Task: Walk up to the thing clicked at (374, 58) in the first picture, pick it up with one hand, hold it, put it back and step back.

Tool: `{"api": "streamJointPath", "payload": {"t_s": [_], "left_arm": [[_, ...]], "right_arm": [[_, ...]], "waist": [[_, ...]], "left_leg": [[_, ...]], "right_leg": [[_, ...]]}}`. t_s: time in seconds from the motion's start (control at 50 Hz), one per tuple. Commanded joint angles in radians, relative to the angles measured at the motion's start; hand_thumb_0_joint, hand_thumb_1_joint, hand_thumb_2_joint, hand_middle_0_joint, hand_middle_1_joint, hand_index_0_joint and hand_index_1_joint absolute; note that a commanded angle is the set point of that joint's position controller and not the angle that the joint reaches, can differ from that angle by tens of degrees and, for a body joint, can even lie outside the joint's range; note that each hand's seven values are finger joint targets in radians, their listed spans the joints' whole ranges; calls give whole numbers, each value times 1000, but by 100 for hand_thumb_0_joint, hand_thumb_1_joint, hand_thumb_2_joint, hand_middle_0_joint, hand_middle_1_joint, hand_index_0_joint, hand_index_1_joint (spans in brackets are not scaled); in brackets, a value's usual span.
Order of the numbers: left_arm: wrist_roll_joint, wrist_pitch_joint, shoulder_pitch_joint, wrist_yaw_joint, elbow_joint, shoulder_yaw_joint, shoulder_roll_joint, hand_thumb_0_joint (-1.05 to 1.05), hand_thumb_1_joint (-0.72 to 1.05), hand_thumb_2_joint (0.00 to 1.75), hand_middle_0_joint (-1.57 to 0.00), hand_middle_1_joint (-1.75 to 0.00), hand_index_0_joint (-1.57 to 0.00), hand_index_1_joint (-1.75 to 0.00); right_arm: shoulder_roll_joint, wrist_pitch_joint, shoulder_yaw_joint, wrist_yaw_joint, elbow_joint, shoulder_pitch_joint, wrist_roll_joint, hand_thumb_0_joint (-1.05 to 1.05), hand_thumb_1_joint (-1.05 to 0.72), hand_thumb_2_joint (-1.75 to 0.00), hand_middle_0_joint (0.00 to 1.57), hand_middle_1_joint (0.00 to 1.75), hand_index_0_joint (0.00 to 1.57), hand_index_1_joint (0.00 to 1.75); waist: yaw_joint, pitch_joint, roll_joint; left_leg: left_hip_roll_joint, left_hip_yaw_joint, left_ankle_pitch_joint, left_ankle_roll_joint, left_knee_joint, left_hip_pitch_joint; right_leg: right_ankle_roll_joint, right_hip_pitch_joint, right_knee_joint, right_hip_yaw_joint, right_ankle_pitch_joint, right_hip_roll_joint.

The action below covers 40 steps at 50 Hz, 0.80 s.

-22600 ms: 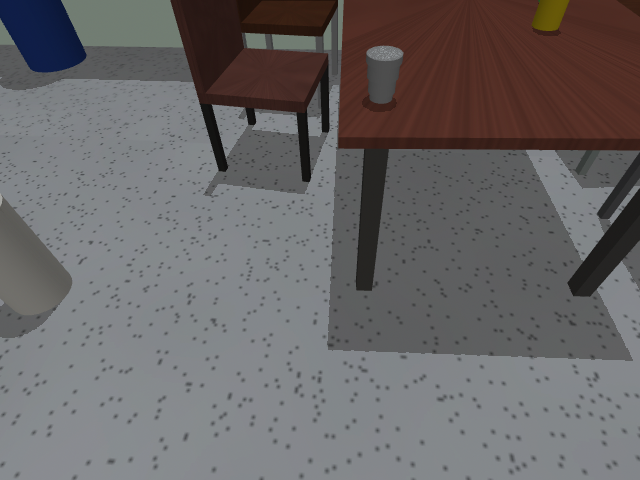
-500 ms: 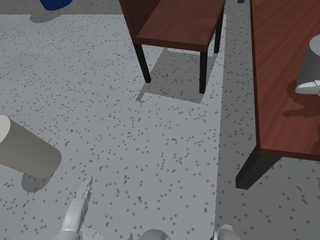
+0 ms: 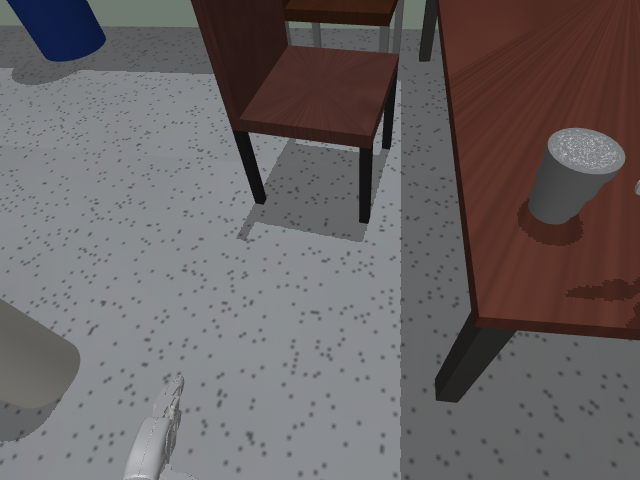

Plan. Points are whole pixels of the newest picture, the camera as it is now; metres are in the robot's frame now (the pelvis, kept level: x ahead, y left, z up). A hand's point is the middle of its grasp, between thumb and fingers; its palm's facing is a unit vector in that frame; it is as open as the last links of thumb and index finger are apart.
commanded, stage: sink last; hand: right
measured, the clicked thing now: (565, 182) +0.52 -0.26 +0.06
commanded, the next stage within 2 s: home in 1.14 s
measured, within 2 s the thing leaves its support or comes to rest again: neither
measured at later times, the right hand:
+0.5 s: hand out of the picture +0.33 -0.33 +0.14, palm faces +0.44 +0.82 -0.37, open 17.4 cm
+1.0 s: hand out of the picture +0.15 -0.26 +0.18, palm faces +0.50 +0.76 -0.42, open 17.6 cm
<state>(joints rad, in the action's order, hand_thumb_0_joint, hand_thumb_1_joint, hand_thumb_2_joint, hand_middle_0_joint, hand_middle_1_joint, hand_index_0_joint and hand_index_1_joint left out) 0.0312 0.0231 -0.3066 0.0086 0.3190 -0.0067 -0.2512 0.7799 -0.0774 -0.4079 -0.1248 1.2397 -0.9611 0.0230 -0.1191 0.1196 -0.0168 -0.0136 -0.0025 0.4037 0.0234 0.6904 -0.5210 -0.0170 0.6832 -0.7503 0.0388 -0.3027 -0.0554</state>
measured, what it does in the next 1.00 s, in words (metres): stands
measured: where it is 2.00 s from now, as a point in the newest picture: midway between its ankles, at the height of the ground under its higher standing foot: outside the picture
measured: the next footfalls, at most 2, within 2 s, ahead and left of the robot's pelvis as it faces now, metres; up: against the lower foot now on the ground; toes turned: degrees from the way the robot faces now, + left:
none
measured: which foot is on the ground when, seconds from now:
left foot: down 0.00-1.00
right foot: down 0.00-1.00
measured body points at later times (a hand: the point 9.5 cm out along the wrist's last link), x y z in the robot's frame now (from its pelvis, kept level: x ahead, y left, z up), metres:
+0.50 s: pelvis +0.02 -0.01 +0.02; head +0.03 +0.00 +0.47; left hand +0.18 +0.24 -0.05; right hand +0.30 -0.37 +0.17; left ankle -0.05 +0.14 -0.71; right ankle +0.03 -0.11 -0.71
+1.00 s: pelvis -0.01 +0.03 +0.02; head -0.03 +0.06 +0.47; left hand +0.16 +0.28 -0.06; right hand +0.12 -0.30 +0.20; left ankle -0.05 +0.14 -0.71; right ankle +0.03 -0.11 -0.71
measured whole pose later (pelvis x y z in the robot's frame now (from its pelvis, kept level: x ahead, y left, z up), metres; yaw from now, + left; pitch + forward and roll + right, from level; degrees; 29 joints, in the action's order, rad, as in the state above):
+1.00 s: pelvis -0.01 +0.03 +0.02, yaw -3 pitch -3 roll -1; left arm 0.03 0.06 -0.31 -0.06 0.53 0.17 -0.23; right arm 0.34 -0.20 -0.39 0.05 -0.27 0.45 -0.08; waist 0.07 -0.01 -0.06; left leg 0.02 -0.04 0.34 0.00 0.50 -0.11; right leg 0.01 0.25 -0.47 0.01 -0.17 -0.01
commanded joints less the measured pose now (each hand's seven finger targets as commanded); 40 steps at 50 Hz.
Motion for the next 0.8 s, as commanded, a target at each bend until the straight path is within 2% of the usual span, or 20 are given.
{"api": "streamJointPath", "payload": {"t_s": [0.0,0.02,0.1,0.12,0.14,0.18,0.26,0.3,0.32,0.34,0.42,0.44,0.48,0.52,0.56,0.6,0.62,0.66,0.74,0.78], "left_arm": [[12,34,-33,-1,-116,107,-188,0,-53,3,-5,-5,-6,-5],[15,30,-40,3,-116,117,-187,0,-53,5,-5,-5,-6,-4],[18,25,28,15,-53,87,-150,0,-52,4,-5,-4,-6,-3],[19,25,74,17,-37,71,-135,0,-53,5,-5,-4,-6,-3],[23,34,115,20,-59,48,-120,0,-53,5,-5,-4,-5,-4],[21,41,129,13,-46,87,-153,0,-55,7,-5,-5,-5,-5],[24,49,48,2,-63,118,-183,0,-55,7,-5,-5,-5,-5],[30,48,-15,1,-59,92,-143,0,-55,7,-6,-5,-5,-6],[34,42,-53,-5,-60,132,-176,0,-55,7,-5,-5,-5,-5],[40,39,-48,-7,-76,126,-168,0,-55,7,-5,-5,-5,-5],[50,20,-73,-23,-12,203,-201,0,-55,7,-6,-6,-5,-6],[50,15,-62,-26,12,210,-194,0,-55,7,-5,-5,-5,-6],[47,14,-18,-37,1,219,-185,0,-55,7,-5,-5,-5,-6],[41,19,25,-52,-16,221,-182,0,-56,7,-5,-5,-5,-5],[35,26,73,-59,-31,149,-102,0,-56,7,-5,-5,-4,-6],[27,31,91,-76,-33,171,-120,0,-56,7,-5,-5,-4,-6],[25,33,94,-77,-33,134,-89,0,-56,7,-5,-5,-4,-6],[18,38,106,-82,-59,154,-108,0,-56,6,-6,-5,-4,-6],[14,45,2,-80,13,175,-97,0,-55,5,-5,-5,-5,-5],[13,57,16,-77,-3,186,-109,0,-55,5,-5,-5,-5,-5]], "right_arm": [[420,-43,-82,76,-256,-364,39,0,57,-2,5,5,6,5],[456,-45,-104,93,-292,-373,43,0,54,-5,6,5,6,5],[449,-55,-132,137,-370,-340,41,0,55,-5,6,5,6,5],[386,-45,-113,143,-279,-247,36,0,56,-5,6,5,6,5],[353,-47,-96,146,-336,-232,29,0,56,-5,6,5,6,5],[315,-47,-84,154,-377,-175,23,0,55,-5,6,5,6,5],[240,-45,-73,156,-571,90,-10,0,53,-6,6,5,6,5],[155,-40,-38,152,-730,209,-35,0,51,-6,6,5,6,5],[147,-35,-55,154,-794,290,-46,0,52,-6,6,5,6,5],[111,-28,-38,154,-883,351,-57,0,52,-6,6,5,6,5],[49,-10,-64,168,-1219,577,-92,0,52,-6,6,5,6,5],[55,-13,-93,176,-1296,621,-97,0,55,-5,6,5,5,5],[1,-17,-90,186,-1411,716,-101,0,57,-5,6,5,5,5],[-10,-37,-118,201,-1510,801,-104,0,59,-5,6,5,5,5],[-87,-59,-78,206,-1604,875,-105,0,58,-5,6,5,5,5],[-118,-73,-85,212,-1619,1006,-101,0,59,-4,6,5,5,5],[-146,-81,-66,210,-1630,1038,-102,0,58,-4,6,5,5,5],[-173,-100,-68,209,-1671,1116,-100,0,57,-4,6,5,5,5],[-241,-131,-43,195,-1742,1274,-104,0,57,-4,5,5,5,5],[-224,-144,-72,191,-1781,1318,-108,0,57,-4,5,5,5,5]], "waist": [[26,365,-90],[32,366,-123],[82,412,-222],[80,360,-195],[90,374,-205],[81,429,-206],[97,415,-176],[113,377,-176],[114,366,-149],[125,331,-136],[131,174,-123],[139,148,-131],[148,100,-107],[157,87,-85],[176,82,-84],[174,88,-38],[173,41,-37],[179,44,-47],[162,-30,-57],[166,-57,-52]], "left_leg": [[-18,-31,-369,-12,-111,20],[-14,-25,-373,-15,-118,42],[-16,-22,-409,-25,-127,94],[-19,-24,-394,-26,-137,89],[-17,-22,-408,-24,-144,105],[-28,-32,-411,-32,-143,95],[-36,-54,-453,-35,-160,107],[-29,-56,-469,-34,-165,133],[-27,-59,-480,-32,-168,145],[-28,-64,-456,-36,-171,147],[-21,-66,-371,-42,-209,163],[-19,-66,-351,-45,-216,181],[-13,-62,-322,-43,-225,203],[-6,-57,-310,-41,-232,246],[3,-49,-337,-35,-231,276],[7,-47,-368,-24,-232,304],[12,-42,-345,-21,-242,301],[10,-46,-296,-28,-249,304],[9,-53,-250,-29,-273,276],[15,-48,-228,-26,-290,275]], "right_leg": [[-3,-443,84,-11,321,20],[-1,-446,91,-4,325,26],[15,-491,101,-2,409,23],[15,-462,102,-3,402,22],[13,-465,104,1,412,22],[19,-531,104,-12,469,8],[20,-618,110,-17,591,-3],[17,-617,123,-6,590,4],[15,-621,131,-5,596,4],[15,-615,148,-5,573,3],[13,-579,215,2,435,3],[14,-566,231,2,406,5],[13,-543,254,1,340,6],[11,-535,267,1,308,12],[8,-531,260,8,326,22],[0,-536,259,11,341,29],[-3,-511,265,17,305,36],[2,-526,286,14,270,38],[1,-533,316,19,229,42],[-5,-521,321,25,202,50]]}}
